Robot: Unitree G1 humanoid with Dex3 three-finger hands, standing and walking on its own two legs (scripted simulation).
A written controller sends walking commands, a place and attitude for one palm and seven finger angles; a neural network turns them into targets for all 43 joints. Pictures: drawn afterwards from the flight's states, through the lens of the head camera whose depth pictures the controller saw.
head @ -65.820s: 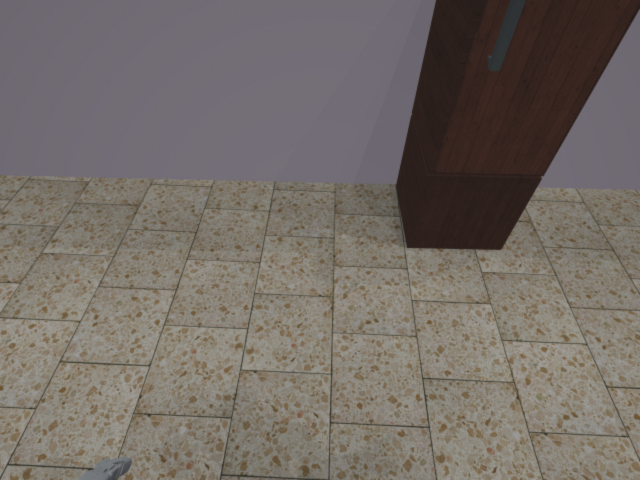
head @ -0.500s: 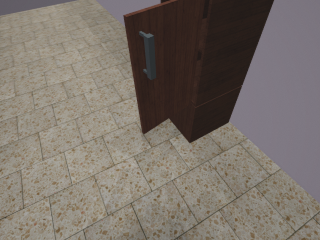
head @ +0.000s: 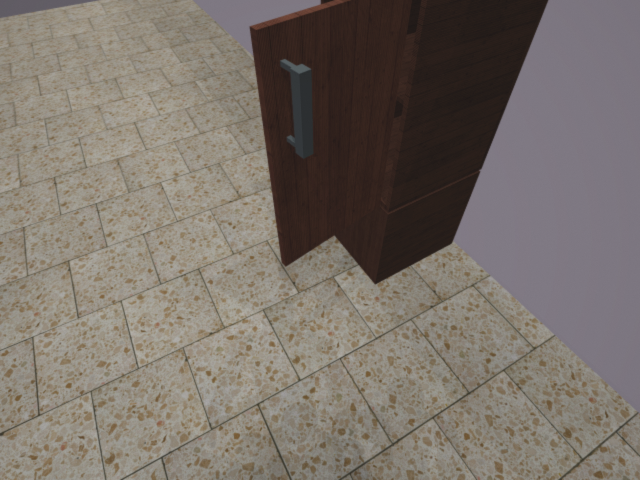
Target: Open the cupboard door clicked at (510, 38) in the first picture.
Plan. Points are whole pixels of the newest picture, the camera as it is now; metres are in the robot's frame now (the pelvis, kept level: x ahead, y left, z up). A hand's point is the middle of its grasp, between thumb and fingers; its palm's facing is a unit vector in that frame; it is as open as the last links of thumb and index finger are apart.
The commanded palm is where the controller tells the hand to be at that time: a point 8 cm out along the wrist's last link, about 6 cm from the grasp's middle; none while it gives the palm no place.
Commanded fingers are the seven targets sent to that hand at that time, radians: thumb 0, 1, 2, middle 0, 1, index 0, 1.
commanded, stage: look to check the result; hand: left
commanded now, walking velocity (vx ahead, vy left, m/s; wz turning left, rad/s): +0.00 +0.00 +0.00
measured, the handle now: (295, 110) +0.68 +0.08 +0.10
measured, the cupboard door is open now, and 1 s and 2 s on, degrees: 99 99 99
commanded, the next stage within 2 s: stand and wait in 0.50 s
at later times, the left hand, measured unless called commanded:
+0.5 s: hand out of the picture +0.09 +0.24 -0.15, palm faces +0.00 -0.94 -0.33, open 7.4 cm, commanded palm none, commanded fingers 0.00 0.90 0.90 -0.20 -0.30 -0.20 -0.30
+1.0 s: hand out of the picture +0.10 +0.24 -0.15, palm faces -0.02 -0.94 -0.33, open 7.4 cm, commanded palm none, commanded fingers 0.00 0.90 0.90 -0.20 -0.30 -0.20 -0.30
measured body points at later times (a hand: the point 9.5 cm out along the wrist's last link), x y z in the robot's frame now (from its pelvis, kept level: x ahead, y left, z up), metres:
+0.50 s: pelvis +0.01 +0.00 +0.00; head +0.03 -0.01 +0.45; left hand +0.09 +0.29 -0.13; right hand +0.08 -0.29 -0.14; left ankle +0.01 +0.13 -0.74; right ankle +0.01 -0.13 -0.74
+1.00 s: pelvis +0.02 -0.01 +0.00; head +0.05 -0.01 +0.45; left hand +0.11 +0.29 -0.13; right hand +0.10 -0.30 -0.14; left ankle +0.01 +0.13 -0.74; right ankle +0.01 -0.13 -0.74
